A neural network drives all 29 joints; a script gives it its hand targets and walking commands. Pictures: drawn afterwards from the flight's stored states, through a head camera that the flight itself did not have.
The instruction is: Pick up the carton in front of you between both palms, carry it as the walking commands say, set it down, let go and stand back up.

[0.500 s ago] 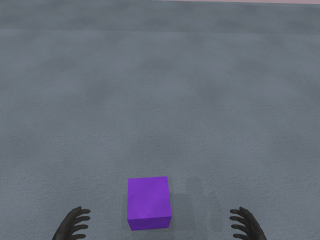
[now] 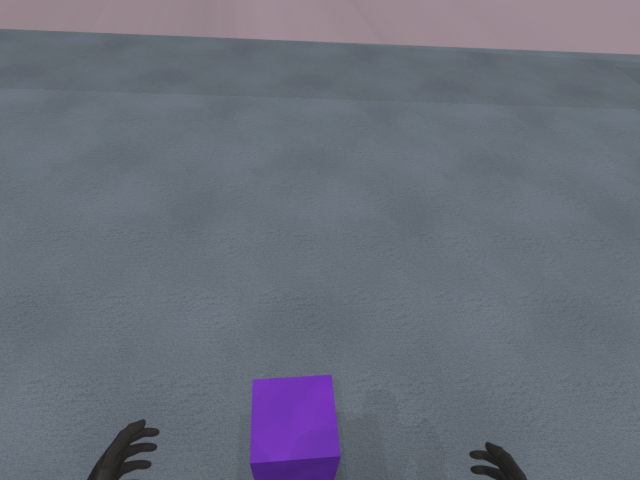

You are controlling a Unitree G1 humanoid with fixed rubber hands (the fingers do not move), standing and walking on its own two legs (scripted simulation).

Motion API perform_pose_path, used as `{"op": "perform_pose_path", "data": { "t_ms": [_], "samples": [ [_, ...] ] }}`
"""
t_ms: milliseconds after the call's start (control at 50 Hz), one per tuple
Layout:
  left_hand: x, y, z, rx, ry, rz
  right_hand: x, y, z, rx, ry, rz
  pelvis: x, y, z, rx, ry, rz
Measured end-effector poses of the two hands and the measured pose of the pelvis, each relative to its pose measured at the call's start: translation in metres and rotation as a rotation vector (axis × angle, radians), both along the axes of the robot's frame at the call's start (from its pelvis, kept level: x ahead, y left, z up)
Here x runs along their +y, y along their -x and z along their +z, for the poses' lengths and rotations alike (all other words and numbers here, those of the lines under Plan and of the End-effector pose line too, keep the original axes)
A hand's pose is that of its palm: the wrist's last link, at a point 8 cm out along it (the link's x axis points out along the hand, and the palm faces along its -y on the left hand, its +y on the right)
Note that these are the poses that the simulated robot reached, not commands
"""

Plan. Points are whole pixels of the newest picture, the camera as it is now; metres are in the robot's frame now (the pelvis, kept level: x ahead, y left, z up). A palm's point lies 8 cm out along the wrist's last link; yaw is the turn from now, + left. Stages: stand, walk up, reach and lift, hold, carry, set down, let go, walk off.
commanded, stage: stand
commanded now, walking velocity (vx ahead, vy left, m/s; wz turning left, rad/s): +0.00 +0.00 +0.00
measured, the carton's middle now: (294, 433) +0.42 +0.05 -0.65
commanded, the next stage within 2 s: none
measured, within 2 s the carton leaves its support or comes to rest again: neither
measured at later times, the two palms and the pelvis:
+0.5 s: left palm out of the picture +0.15 +0.30 -0.09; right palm out of the picture +0.14 -0.28 -0.08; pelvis +0.02 +0.01 +0.00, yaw -1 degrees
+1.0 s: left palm out of the picture +0.10 +0.31 -0.10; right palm out of the picture +0.10 -0.29 -0.08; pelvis +0.00 +0.01 +0.01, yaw -1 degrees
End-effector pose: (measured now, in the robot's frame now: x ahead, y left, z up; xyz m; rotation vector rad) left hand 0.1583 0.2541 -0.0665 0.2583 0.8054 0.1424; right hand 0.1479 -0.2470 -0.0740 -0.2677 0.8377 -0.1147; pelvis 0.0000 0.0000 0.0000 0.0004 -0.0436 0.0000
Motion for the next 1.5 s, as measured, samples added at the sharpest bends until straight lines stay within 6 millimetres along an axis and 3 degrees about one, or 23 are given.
{"op": "perform_pose_path", "data": {
  "t_ms": [100,220,500,1100,1500],
  "samples": [
    [0.025,0.007,-0.011,0.038,-0.045,0.009,-0.025,0.008,0.0,0.044,0.084,-0.03,0.003,-0.004,-0.001,0.031,0.004,-0.007],
    [0.037,0.011,-0.021,0.09,-0.061,0.01,-0.038,0.008,0.002,0.067,0.13,-0.054,0.007,-0.011,0.0,0.043,0.006,-0.011],
    [0.044,0.013,-0.027,0.14,-0.072,0.008,-0.032,0.011,-0.006,0.113,0.122,-0.065,0.013,-0.016,0.002,0.038,0.003,-0.013],
    [0.057,0.066,-0.03,0.256,-0.094,0.041,-0.047,0.052,-0.011,0.208,0.128,-0.087,0.011,0.005,0.009,0.007,0.002,-0.011],
    [0.061,0.079,-0.031,0.295,-0.1,0.052,-0.052,0.068,-0.014,0.252,0.129,-0.097,0.01,0.013,0.01,0.002,0.003,-0.01]
  ]
}}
